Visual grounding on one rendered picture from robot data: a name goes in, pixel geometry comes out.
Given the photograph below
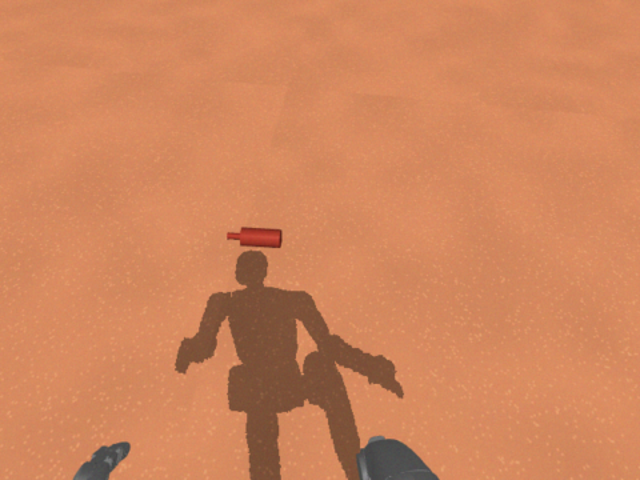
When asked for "bottle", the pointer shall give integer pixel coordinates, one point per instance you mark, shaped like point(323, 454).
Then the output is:
point(258, 237)

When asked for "left robot hand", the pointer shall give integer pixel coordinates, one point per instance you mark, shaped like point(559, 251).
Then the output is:
point(103, 462)

